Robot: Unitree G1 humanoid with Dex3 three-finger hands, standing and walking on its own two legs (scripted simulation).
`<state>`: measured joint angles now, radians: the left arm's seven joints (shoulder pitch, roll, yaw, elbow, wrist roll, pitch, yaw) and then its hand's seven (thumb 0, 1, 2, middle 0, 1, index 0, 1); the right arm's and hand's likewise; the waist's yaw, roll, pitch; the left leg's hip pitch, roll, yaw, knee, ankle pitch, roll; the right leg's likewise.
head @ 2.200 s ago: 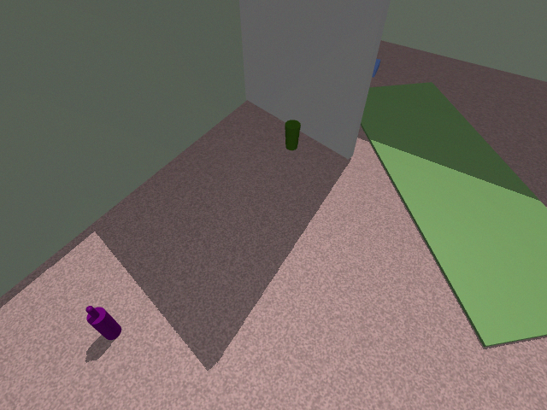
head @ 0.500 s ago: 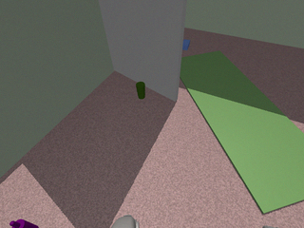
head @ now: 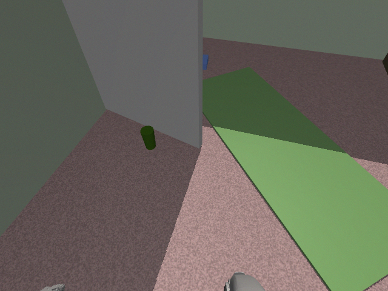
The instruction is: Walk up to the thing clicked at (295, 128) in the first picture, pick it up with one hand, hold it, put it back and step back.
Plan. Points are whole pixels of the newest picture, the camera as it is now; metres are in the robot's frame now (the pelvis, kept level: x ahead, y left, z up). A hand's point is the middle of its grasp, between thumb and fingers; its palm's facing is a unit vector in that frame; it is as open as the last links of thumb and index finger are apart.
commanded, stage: walk up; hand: left
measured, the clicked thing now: (149, 138) +1.13 +0.28 -0.69
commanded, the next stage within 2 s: none
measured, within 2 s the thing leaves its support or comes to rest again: neither
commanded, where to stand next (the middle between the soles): +0.78 +0.06 m, yaw +1 degrees
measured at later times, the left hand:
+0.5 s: hand (76, 267) +0.22 +0.30 -0.15, palm faces +0.03 -0.93 -0.37, open 7.4 cm
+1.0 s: hand (100, 167) +0.50 +0.29 -0.12, palm faces -0.02 -0.90 -0.43, open 7.4 cm
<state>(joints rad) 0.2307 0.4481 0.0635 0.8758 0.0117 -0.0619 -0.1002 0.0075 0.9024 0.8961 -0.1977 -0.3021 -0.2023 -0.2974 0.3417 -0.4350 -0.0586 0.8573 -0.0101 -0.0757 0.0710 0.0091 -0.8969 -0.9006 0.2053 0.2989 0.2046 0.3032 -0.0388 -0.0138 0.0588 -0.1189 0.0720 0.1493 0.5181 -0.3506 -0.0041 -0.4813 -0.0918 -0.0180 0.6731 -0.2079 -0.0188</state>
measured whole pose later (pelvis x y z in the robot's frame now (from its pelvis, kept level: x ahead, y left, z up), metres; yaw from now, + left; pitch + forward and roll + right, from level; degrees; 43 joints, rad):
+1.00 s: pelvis +0.41 +0.00 -0.01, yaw +1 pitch -3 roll +1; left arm 0.25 0.41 0.07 0.89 0.02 -0.09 -0.06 0.01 0.90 0.90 -0.20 -0.30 -0.20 -0.30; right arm 0.36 -0.43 -0.05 0.87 0.00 -0.04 0.05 0.01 -0.90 -0.90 0.20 0.30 0.20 0.30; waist -0.02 0.05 0.07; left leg -0.22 0.05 0.06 0.84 -0.47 0.03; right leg -0.38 -0.04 -0.07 0.61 -0.18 -0.03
